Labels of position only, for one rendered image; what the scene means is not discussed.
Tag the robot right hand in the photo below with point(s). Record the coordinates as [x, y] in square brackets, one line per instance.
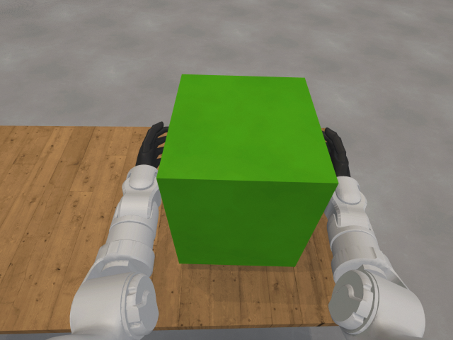
[337, 153]

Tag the table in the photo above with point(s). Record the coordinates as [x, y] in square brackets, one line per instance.
[59, 188]

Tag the left robot upper arm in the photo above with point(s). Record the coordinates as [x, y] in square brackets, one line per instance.
[117, 307]

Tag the robot right forearm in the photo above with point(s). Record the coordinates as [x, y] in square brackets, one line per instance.
[351, 237]

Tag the robot left forearm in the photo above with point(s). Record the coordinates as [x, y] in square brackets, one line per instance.
[129, 246]

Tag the right robot upper arm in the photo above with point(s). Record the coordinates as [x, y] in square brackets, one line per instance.
[369, 307]

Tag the robot left hand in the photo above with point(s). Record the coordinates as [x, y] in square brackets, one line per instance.
[149, 152]

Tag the carton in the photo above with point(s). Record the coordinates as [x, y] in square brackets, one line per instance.
[245, 174]

